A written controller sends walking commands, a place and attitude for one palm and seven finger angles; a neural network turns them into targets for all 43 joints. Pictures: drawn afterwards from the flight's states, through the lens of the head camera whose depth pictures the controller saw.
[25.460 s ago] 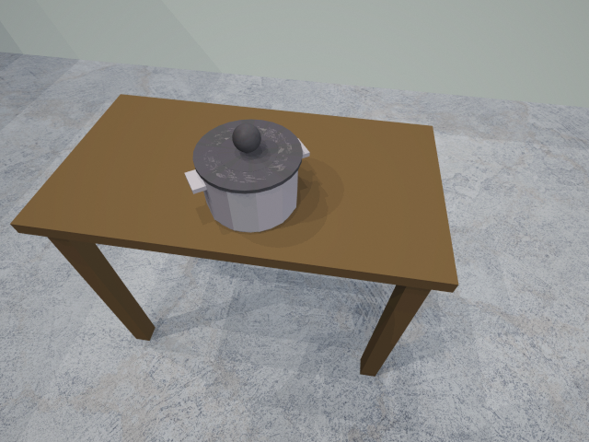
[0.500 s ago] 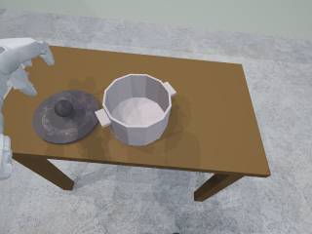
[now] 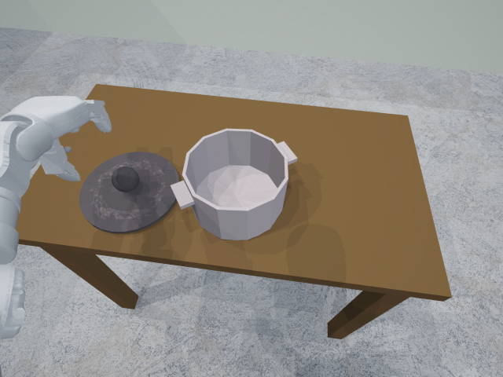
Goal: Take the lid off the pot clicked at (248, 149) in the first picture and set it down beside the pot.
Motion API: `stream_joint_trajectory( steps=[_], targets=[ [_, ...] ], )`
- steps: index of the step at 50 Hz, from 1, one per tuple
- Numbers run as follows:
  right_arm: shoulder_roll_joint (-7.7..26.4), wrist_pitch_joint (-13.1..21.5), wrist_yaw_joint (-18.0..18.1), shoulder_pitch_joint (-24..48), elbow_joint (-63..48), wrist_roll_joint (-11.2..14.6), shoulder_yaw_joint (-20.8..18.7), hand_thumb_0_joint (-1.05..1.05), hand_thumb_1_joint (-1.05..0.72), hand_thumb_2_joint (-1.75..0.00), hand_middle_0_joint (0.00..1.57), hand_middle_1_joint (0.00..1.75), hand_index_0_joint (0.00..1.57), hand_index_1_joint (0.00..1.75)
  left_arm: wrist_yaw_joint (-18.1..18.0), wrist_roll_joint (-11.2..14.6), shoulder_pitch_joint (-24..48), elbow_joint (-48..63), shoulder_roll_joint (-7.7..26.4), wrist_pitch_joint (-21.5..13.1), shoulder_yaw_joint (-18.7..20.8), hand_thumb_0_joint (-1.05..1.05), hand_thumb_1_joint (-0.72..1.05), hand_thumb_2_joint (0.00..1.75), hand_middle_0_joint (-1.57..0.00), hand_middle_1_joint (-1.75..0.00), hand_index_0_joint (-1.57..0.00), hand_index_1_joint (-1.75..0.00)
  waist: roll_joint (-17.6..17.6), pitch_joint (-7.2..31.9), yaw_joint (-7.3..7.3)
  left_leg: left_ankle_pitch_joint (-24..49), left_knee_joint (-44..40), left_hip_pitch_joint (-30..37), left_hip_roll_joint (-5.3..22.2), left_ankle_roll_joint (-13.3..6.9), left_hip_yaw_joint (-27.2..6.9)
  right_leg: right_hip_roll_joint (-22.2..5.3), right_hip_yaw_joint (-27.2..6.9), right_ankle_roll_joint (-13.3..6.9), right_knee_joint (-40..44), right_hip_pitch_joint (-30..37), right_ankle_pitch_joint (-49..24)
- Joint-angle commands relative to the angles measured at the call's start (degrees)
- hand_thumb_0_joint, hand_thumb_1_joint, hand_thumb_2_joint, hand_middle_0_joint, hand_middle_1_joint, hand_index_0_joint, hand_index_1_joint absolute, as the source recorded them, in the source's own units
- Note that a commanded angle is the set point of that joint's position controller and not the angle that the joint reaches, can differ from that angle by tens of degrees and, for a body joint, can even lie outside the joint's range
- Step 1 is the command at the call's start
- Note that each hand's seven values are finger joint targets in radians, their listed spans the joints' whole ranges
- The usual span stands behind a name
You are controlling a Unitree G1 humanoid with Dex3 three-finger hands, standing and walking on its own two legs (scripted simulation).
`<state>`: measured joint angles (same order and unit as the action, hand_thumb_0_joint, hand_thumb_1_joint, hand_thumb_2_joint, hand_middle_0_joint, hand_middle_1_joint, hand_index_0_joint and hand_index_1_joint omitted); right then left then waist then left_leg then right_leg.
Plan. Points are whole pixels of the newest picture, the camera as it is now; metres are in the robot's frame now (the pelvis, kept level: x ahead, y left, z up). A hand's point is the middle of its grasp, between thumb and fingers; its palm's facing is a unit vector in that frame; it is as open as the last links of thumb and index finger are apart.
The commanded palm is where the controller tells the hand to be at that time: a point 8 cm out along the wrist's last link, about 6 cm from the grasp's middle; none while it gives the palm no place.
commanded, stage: draw the hand back to the body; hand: left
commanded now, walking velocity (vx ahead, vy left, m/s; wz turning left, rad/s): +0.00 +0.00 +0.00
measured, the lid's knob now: (125, 179) +0.49 +0.27 -0.05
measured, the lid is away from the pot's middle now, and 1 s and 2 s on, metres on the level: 0.23 0.23 0.23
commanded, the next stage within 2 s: step back with the hand held close in 1.82 s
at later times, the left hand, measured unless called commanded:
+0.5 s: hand (86, 146) +0.39 +0.23 +0.16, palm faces +0.37 -0.88 -0.29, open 10.2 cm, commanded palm +0.33 +0.27 +0.17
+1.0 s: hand (72, 215) +0.29 +0.21 +0.16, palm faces +0.43 -0.86 -0.28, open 7.9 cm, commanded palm +0.23 +0.24 +0.18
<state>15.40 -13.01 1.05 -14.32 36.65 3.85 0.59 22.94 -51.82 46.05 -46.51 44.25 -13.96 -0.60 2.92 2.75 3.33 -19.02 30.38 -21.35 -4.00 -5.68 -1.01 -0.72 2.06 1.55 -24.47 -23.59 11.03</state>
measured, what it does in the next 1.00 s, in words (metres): shifts its weight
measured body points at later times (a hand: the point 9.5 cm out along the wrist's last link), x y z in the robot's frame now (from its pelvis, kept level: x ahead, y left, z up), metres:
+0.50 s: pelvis +0.02 -0.03 +0.01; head +0.04 -0.03 +0.46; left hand +0.37 +0.28 +0.18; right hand +0.12 -0.28 -0.11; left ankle -0.05 +0.05 -0.73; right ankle +0.00 -0.15 -0.73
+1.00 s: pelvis -0.01 -0.06 +0.01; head -0.01 -0.07 +0.46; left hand +0.26 +0.26 +0.18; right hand +0.17 -0.29 -0.09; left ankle -0.05 +0.05 -0.73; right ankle +0.00 -0.15 -0.73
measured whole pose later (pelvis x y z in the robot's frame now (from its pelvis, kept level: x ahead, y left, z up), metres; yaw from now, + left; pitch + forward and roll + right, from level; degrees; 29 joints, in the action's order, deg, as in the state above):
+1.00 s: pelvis -0.01 -0.06 +0.01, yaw +0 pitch -2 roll -1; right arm 13.8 5.0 3.1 -9.2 39.2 3.1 2.8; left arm -6.1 4.5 1.9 -2.6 22.0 -3.6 17.6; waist 3.1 -1.5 -1.2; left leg -17.7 25.7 -5.6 -0.7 -1.1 -2.1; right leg 2.3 3.3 -2.3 -23.4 -9.6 11.6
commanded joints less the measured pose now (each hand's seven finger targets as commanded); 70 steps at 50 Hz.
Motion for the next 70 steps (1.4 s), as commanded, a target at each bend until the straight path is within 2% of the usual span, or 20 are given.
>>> stream_joint_trajectory(
  steps=[1,2,3,4,5,7,9,12,14,16,20,29,32,37,42,45,48,61,67,70],
  targets=[
    [9.3,1.4,0.4,0.1,-6.0,0.2,-3.1,0.00,-0.90,-0.90,0.20,0.30,0.20,0.30,-1.9,2.3,22.6,13.1,18.2,0.6,7.5,0.00,0.01,0.60,-0.33,-0.89,-0.33,-0.89,2.4,22.3,-0.54,37.5,-1.4,13.1,4.2,3.3,-3.7,0.8,0.8,-4.4,-1.1,10.3,-17.3],
    [9.3,1.5,0.3,0.8,-6.5,-0.1,-3.2,0.00,-0.90,-0.90,0.20,0.30,0.20,0.30,-2.1,2.2,23.6,16.9,18.7,0.5,7.5,0.00,0.01,0.60,-0.33,-0.89,-0.33,-0.89,4.7,23.1,-0.63,39.8,-1.5,14.8,4.2,3.7,-4.0,0.6,0.7,-4.5,-1.1,10.1,-17.4],
    [4.1,3.9,1.8,-7.5,-8.3,1.0,-2.7,0.00,-0.90,-0.90,0.20,0.30,0.20,0.30,-10.5,35.5,23.7,15.6,-4.6,0.8,7.6,0.00,0.01,0.60,-0.33,-0.89,-0.33,-0.89,3.4,16.2,3.26,33.8,-2.3,22.6,8.3,6.8,-5.3,-0.2,2.6,-5.4,-1.5,4.3,-10.2],
    [5.6,5.7,2.3,-4.9,-7.5,0.9,-1.9,0.00,-0.90,-0.90,0.20,0.30,0.20,0.30,-14.6,38.7,18.6,16.6,-4.3,1.4,6.6,0.00,0.01,0.60,-0.33,-0.89,-0.33,-0.89,3.2,14.5,1.36,30.5,-4.2,25.7,10.4,6.8,-7.9,-0.3,1.5,-5.3,-0.5,2.0,-2.9],
    [6.5,7.0,2.9,-4.3,-7.1,0.3,-1.9,0.00,-0.90,-0.90,0.20,0.30,0.20,0.30,-18.0,43.2,14.1,16.0,-0.8,2.0,12.7,0.00,0.01,0.60,-0.33,-0.89,-0.33,-0.89,-0.3,15.0,0.17,28.8,-5.2,24.5,10.5,6.4,-7.5,-0.7,0.8,-5.4,0.5,4.5,-2.0],
    [8.1,8.3,3.4,-3.4,-5.4,-0.2,-1.3,0.00,-0.90,-0.90,0.20,0.30,0.20,0.30,-22.2,47.2,13.7,17.4,3.3,3.0,17.8,0.00,0.01,0.60,-0.33,-0.89,-0.33,-0.89,-2.7,15.2,-0.62,27.2,-4.9,19.0,8.8,6.0,-4.3,-1.1,0.3,-5.2,1.4,10.8,-8.9],
    [7.5,10.8,3.3,-2.5,-4.9,-0.4,-1.3,0.00,-0.90,-0.90,0.20,0.30,0.20,0.30,-24.4,49.2,19.3,25.1,0.6,2.8,16.8,0.00,0.03,0.61,-0.33,-0.87,-0.33,-0.87,4.1,17.4,-0.28,33.0,-4.9,20.6,8.5,7.1,-4.0,-1.2,0.5,-5.0,0.6,12.7,-12.7],
    [7.6,13.8,2.6,-2.3,-3.9,-1.4,-1.4,0.00,-0.90,-0.90,0.20,0.30,0.20,0.30,-27.4,50.3,9.9,31.1,4.7,3.5,24.0,0.00,0.10,0.63,-0.32,-0.83,-0.32,-0.83,9.4,17.9,-2.38,43.6,-3.8,23.6,9.4,8.4,-4.6,-1.2,1.0,-5.0,0.1,14.4,-13.0],
    [6.3,15.3,2.1,-1.2,-4.5,-1.7,-1.3,0.00,-0.90,-0.90,0.20,0.30,0.20,0.30,-27.7,51.5,2.3,33.6,-1.8,4.2,21.2,0.00,0.14,0.65,-0.31,-0.80,-0.31,-0.80,8.2,16.5,-2.48,46.9,-3.4,22.3,9.4,8.3,-3.6,-1.1,1.2,-4.7,0.2,16.4,-17.0],
    [6.6,16.0,1.9,-0.5,-4.2,-1.4,-1.5,0.00,-0.90,-0.90,0.20,0.30,0.20,0.30,-27.8,52.8,-2.7,33.7,-5.3,5.3,19.6,0.00,0.19,0.66,-0.31,-0.77,-0.31,-0.77,3.9,13.0,-2.35,43.9,-3.7,19.1,9.4,7.4,-2.6,-1.2,1.2,-4.4,0.5,17.1,-19.3],
    [6.7,17.4,1.9,0.6,-4.3,-1.4,-1.7,0.00,-0.90,-0.90,0.20,0.30,0.20,0.30,-28.5,53.3,-6.5,41.9,-2.2,5.5,23.4,0.00,0.28,0.69,-0.29,-0.71,-0.29,-0.71,3.8,15.2,-2.98,43.0,-3.9,18.7,8.7,6.4,-2.0,-1.5,0.7,-4.3,0.2,21.1,-23.7],
    [6.6,18.2,2.4,3.7,-3.3,-0.8,-1.8,0.00,-0.90,-0.90,0.20,0.30,0.20,0.30,-29.0,54.6,-17.0,44.0,-5.3,7.2,23.4,0.00,0.48,0.76,-0.26,-0.58,-0.26,-0.58,-1.3,11.4,-2.79,30.7,-5.2,15.7,7.1,4.0,-0.3,-1.6,0.1,-3.6,0.8,22.1,-23.8],
    [6.1,19.4,2.4,5.9,-4.0,-0.7,-1.5,0.00,-0.90,-0.90,0.20,0.30,0.20,0.30,-29.3,54.7,-14.5,53.7,-4.2,6.1,23.3,0.00,0.54,0.78,-0.25,-0.54,-0.25,-0.54,3.7,12.8,-2.85,29.6,-5.4,17.9,6.6,4.0,-0.5,-2.0,-0.3,-3.7,1.0,22.6,-22.9],
    [6.3,19.2,2.5,6.9,-3.9,-0.6,-1.4,0.00,-0.90,-0.90,0.20,0.30,0.20,0.30,-29.3,55.7,-23.9,48.7,-5.5,7.3,24.6,0.00,0.65,0.82,-0.24,-0.46,-0.24,-0.46,-1.7,7.7,-3.45,21.7,-6.6,13.8,6.1,3.6,-0.1,-1.8,-0.1,-3.6,1.8,21.9,-19.1],
    [5.4,20.8,2.6,9.4,-4.9,-0.6,-0.7,0.00,-0.90,-0.90,0.20,0.30,0.20,0.30,-29.9,55.8,-22.0,58.4,-4.2,5.9,25.2,0.00,0.77,0.86,-0.22,-0.39,-0.22,-0.39,3.9,8.6,-3.75,18.3,-7.4,15.7,5.8,3.5,-0.5,-1.9,-0.5,-3.8,2.6,21.4,-14.4],
    [5.1,20.7,2.6,9.9,-5.1,-0.6,-0.5,0.00,-0.90,-0.90,0.20,0.30,0.20,0.30,-29.6,56.4,-29.7,52.0,-9.5,7.3,22.9,0.00,0.83,0.88,-0.21,-0.34,-0.21,-0.34,-1.9,5.0,-3.92,15.8,-7.6,13.4,5.6,3.2,0.0,-1.6,-0.5,-3.4,3.3,20.0,-12.2],
    [4.8,21.2,2.6,11.1,-5.8,-0.6,-0.4,0.00,-0.90,-0.90,0.20,0.30,0.20,0.30,-29.5,56.3,-28.4,58.7,-8.6,6.3,23.1,0.00,0.90,0.90,-0.20,-0.30,-0.20,-0.30,2.1,6.7,-4.09,14.7,-8.0,14.4,5.2,3.2,0.1,-1.8,-1.0,-3.4,3.7,20.5,-10.6],
    [4.1,23.8,2.6,12.4,-6.2,-1.4,-0.7,0.00,-0.90,-0.90,0.20,0.30,0.20,0.30,-30.1,56.8,-46.7,67.0,-11.2,5.5,24.4,0.00,0.90,0.90,-0.20,-0.30,-0.20,-0.30,-0.9,4.0,-5.41,13.6,-7.7,14.7,5.8,3.1,-0.4,-2.0,-0.9,-3.5,4.5,19.1,-7.4],
    [4.1,25.2,2.4,12.7,-6.7,-1.6,-0.9,0.00,-0.90,-0.90,0.20,0.30,0.20,0.30,-30.2,56.5,-52.5,76.9,-9.6,4.3,25.8,0.00,0.90,0.90,-0.20,-0.30,-0.20,-0.30,2.3,3.4,-5.61,13.8,-7.5,14.7,5.9,3.5,-0.9,-2.2,-1.2,-3.8,3.9,18.7,-7.1],
    [3.6,25.5,2.2,12.3,-6.9,-1.8,-0.8,0.00,-0.90,-0.90,0.20,0.30,0.20,0.30,-30.0,56.4,-59.3,76.5,-13.3,4.7,23.9,0.00,0.90,0.90,-0.20,-0.30,-0.20,-0.30,0.8,2.5,-5.86,14.7,-7.6,14.7,6.2,3.7,-0.8,-2.0,-0.6,-3.7,3.6,17.9,-7.3]
  ],
)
